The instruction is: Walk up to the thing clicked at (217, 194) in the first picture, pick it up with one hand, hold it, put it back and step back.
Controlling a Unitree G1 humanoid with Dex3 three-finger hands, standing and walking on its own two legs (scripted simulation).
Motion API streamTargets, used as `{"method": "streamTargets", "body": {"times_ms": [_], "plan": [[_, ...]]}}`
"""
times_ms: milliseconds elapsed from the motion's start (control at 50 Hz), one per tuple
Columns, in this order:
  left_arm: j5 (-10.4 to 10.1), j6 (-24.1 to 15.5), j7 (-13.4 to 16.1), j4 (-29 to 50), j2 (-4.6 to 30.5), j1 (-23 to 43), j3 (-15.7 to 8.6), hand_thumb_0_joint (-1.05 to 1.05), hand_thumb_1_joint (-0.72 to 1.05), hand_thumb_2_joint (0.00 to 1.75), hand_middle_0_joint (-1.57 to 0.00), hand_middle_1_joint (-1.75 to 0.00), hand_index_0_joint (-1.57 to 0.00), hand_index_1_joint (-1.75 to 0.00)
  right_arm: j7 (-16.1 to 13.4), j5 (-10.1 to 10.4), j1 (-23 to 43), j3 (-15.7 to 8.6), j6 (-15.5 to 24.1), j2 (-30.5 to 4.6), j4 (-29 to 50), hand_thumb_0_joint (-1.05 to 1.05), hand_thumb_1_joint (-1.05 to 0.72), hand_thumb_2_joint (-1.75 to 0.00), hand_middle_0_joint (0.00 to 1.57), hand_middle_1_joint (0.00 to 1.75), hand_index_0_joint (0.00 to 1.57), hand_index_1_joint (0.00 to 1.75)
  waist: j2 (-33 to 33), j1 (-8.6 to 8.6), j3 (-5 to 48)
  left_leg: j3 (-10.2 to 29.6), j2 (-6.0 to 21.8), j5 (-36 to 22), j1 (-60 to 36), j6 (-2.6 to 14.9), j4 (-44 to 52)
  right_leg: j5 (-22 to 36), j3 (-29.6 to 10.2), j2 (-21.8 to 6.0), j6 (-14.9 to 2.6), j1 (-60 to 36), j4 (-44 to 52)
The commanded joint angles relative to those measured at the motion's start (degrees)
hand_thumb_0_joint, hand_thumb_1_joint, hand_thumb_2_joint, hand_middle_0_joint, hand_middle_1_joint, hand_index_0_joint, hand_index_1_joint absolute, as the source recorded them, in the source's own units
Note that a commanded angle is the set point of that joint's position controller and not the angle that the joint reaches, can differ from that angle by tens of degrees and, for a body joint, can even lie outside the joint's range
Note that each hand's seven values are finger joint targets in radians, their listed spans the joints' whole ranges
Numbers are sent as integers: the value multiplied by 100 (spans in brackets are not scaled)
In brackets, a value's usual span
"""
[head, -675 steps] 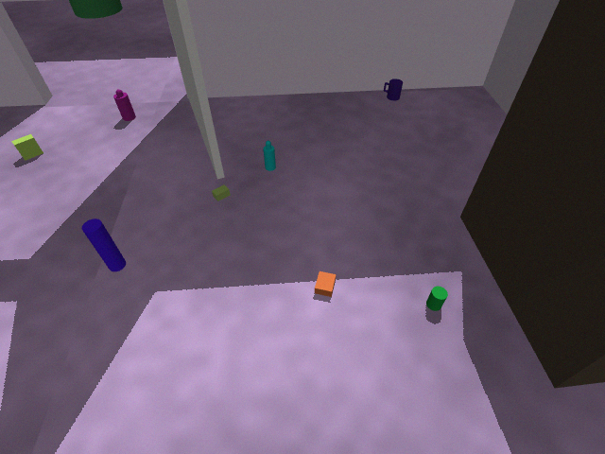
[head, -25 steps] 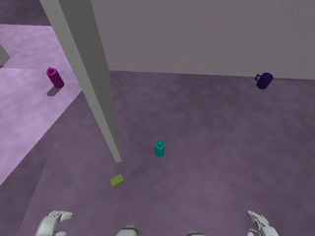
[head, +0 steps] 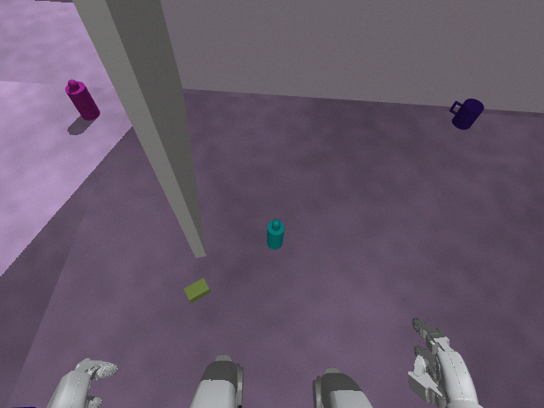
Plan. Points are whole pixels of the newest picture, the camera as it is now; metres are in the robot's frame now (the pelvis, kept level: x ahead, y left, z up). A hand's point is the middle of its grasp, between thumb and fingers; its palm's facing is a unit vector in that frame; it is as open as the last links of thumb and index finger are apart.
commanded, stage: rise first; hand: left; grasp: from above
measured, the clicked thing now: (197, 290) +0.47 +0.26 -0.65
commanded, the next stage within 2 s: none
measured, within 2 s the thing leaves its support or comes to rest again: neither
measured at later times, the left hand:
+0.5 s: hand (135, 357) +0.23 +0.30 -0.31, palm faces -0.34 -0.38 -0.86, open 12.9 cm
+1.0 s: hand (163, 314) +0.34 +0.29 -0.44, palm faces -0.29 -0.25 -0.92, open 11.8 cm
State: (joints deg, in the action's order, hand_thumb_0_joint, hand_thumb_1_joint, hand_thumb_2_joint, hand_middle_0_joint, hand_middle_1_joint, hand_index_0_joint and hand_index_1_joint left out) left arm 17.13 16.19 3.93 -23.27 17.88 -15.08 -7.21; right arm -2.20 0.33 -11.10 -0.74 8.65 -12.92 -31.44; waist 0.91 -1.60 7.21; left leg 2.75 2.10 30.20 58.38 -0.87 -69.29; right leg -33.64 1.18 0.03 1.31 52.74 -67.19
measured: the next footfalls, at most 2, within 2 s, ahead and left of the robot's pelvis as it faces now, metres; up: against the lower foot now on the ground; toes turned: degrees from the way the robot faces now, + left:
none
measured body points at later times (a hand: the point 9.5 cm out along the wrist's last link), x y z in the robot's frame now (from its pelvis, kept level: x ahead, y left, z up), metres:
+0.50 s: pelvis -0.05 -0.01 -0.15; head +0.13 +0.01 +0.26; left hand +0.24 +0.31 -0.26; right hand +0.13 -0.27 -0.28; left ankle +0.02 +0.12 -0.64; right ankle -0.01 -0.14 -0.64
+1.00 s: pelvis -0.09 +0.00 -0.29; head +0.13 +0.02 +0.10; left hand +0.35 +0.30 -0.39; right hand -0.05 -0.27 -0.42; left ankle +0.02 +0.12 -0.64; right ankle -0.01 -0.14 -0.64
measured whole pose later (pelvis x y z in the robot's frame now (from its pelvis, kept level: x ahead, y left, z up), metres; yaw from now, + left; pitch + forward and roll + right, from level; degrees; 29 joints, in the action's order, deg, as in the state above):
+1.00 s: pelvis -0.09 +0.00 -0.29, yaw -7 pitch +34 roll -6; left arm 51.7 7.3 29.1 -82.0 35.2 48.6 -13.4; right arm 5.7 -6.9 -7.6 1.5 10.1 -13.7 -49.3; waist -0.3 -8.4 6.2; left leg 7.8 3.3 35.2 125.6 -2.0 -126.5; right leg -40.0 2.6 4.0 1.7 119.9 -125.6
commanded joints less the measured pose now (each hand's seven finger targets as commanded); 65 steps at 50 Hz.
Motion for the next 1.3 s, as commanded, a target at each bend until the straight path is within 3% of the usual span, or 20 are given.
{"method": "streamTargets", "body": {"times_ms": [0, 80, 140, 220, 240, 280, 400, 500, 520, 540, 600, 660, 720, 780, 800, 860, 940, 1080, 1260, 1280], "plan": [[190, -110, 202, 889, 959, -396, -376, 0, -37, 75, -33, -86, -33, -85, -91, 5, -13, -389, 328, -819, 732, 0, -95, -91, 20, 30, 20, 30, 416, 65, 1633, -119, -82, -1873, -1360, 129, 644, 1752, 128, 133, -224, -231, 588], [431, -240, 329, 584, 1070, 325, -329, 0, -38, 76, -30, -88, -30, -87, -126, 5, 81, -354, 396, -852, 619, 0, -94, -91, 20, 30, 20, 30, 348, -89, 1411, -86, -87, -1220, -794, 135, 370, 1303, 121, 137, -235, 338, 288], [784, -504, 463, 97, 1147, 969, -308, 0, -40, 79, -28, -90, -28, -89, -117, -22, 192, -364, 482, -907, 470, 0, -93, -90, 20, 30, 20, 30, 362, -94, 1376, -53, -94, -692, -216, 130, -12, 857, 101, 142, -263, 1044, -171], [1265, -873, 707, -355, 1166, 1505, -185, 0, -36, 79, -28, -89, -28, -89, -55, -18, 209, -417, 589, -1003, 218, 0, -91, -90, 20, 30, 20, 30, 390, -45, 2044, -72, -116, -1030, 145, 125, -660, 1098, 72, 145, -285, 1654, -893], [1402, -946, 789, -364, 1336, 1662, -256, 0, -36, 80, -29, -88, -29, -88, -48, -26, 266, -442, 605, -1056, 153, 0, -91, -90, 20, 30, 20, 30, 539, 19, 2192, -22, -91, -1064, 149, 95, -758, 1064, 83, 139, -299, 1905, -1101], [1788, -1040, 976, -753, 1465, 2074, -205, 0, -36, 80, -31, -86, -31, -87, -27, -30, 293, -444, 595, -1097, -12, 0, -92, -90, 20, 30, 20, 30, 534, 7, 2426, -25, -85, -1085, 430, 98, -1103, 1095, 99, 169, -306, 2273, -1433], [2564, -976, 1779, -1580, 1607, 3178, -226, 0, -37, 85, -24, -91, -24, -91, 155, -128, 271, -463, 353, -1189, -419, 0, -89, -89, 20, 30, 20, 30, 585, 154, 3326, -89, -54, -1666, 1119, 95, -2138, 1493, 179, 229, -300, 3141, -2321], [3131, -887, 2217, -2501, 2076, 4730, -248, 0, -28, 79, -34, -81, -33, -82, 238, -275, 205, -419, 220, -1204, -719, 0, -89, -90, 20, 30, 20, 30, 270, 74, 3646, -222, -42, -662, 2188, 136, -2844, 841, 186, 284, -273, 3485, -2649], [3204, -891, 2299, -2545, 2327, 5046, -347, 0, -26, 77, -36, -79, -35, -79, 249, -294, 212, -405, 191, -1172, -751, 0, -89, -90, 20, 30, 20, 30, 218, 118, 3690, -252, -37, -470, 2367, 141, -2931, 654, 167, 288, -270, 3507, -2669], [3261, -864, 2344, -2898, 2336, 5196, -293, 0, -22, 74, -38, -77, -38, -77, 275, -338, 245, -396, 166, -1154, -787, 0, -89, -90, 20, 30, 20, 30, 114, 69, 3594, -274, -35, -274, 2614, 158, -3075, 430, 140, 291, -256, 3599, -2694], [3405, -871, 2426, -3252, 2548, 5785, -308, 0, -18, 70, -41, -76, -41, -75, 351, -421, 194, -379, 151, -1127, -921, 0, -89, -90, 20, 30, 20, 30, 184, 32, 3881, -270, -16, -104, 2802, 159, -3378, 173, 157, 308, -265, 3795, -2945], [3569, -897, 2522, -3806, 2647, 6118, -347, 0, -15, 68, -42, -74, -43, -73, 410, -487, 133, -329, 152, -1091, -997, 0, -89, -89, 20, 30, 20, 30, 285, -16, 3758, -258, -10, 143, 3162, 178, -3651, -104, 207, 336, -280, 4161, -3185], [3672, -946, 2641, -4060, 3012, 6758, -446, 0, -13, 66, -43, -74, -45, -72, 471, -575, 48, -276, 148, -1085, -1144, 0, -89, -89, 20, 30, 20, 30, 401, -152, 3628, -242, 2, 368, 3468, 190, -3869, -377, 230, 362, -296, 4464, -3390], [3681, -969, 2738, -4465, 3081, 7211, -466, 0, -15, 67, -41, -76, -43, -74, 538, -626, -70, -243, 187, -1088, -1286, 0, -89, -89, 20, 30, 20, 30, 446, -318, 3643, -196, 26, 521, 3595, 192, -4073, -504, 320, 398, -304, 4738, -3581], [3655, -980, 2764, -4443, 3047, 7480, -452, 0, -16, 69, -40, -76, -42, -74, 557, -649, -202, -206, 203, -1081, -1332, 0, -88, -89, 20, 30, 20, 30, 584, -404, 3587, -202, 42, 480, 3661, 198, -4169, -398, 319, 384, -296, 4786, -3639], [3604, -952, 2801, -4892, 3341, 7632, -660, 0, -19, 71, -39, -76, -40, -74, 656, -699, -309, -161, 258, -1151, -1495, 0, -89, -89, 20, 30, 20, 30, 758, -422, 3512, -146, 62, 515, 3755, 186, -4278, -395, 452, 381, -324, 5077, -3931], [3451, -847, 2765, -5285, 3379, 7953, -751, 0, -25, 76, -37, -76, -37, -76, 770, -731, -460, -105, 320, -1181, -1548, 0, -89, -90, 20, 30, 20, 30, 1050, -508, 3503, -95, 80, 361, 3783, 158, -4444, -150, 558, 397, -349, 5343, -4242], [3723, -747, 2715, -5761, 3636, 8266, -887, 0, -24, 75, -38, -74, -38, -75, 979, -779, -655, -44, 404, -1345, -1693, 0, -89, -90, 20, 30, 20, 30, 1366, -661, 3293, 15, 117, 80, 3886, 137, -4815, 220, 696, 421, -374, 5840, -4828], [3726, -885, 2635, -5741, 3909, 8657, -959, 0, -24, 73, -37, -78, -37, -78, 1256, -845, -863, 31, 470, -1482, -1694, 0, -90, -90, 20, 30, 20, 30, 1301, -888, 3312, 24, 129, -126, 4252, 187, -5332, 448, 795, 484, -319, 5760, -5140], [3734, -898, 2626, -5755, 4011, 8680, -968, 0, -25, 74, -35, -81, -36, -80, 1290, -864, -863, 54, 467, -1480, -1703, 0, -90, -90, 20, 30, 20, 30, 1387, -829, 3396, 0, 128, -163, 4295, 179, -5380, 484, 789, 512, -325, 5676, -5172]]}}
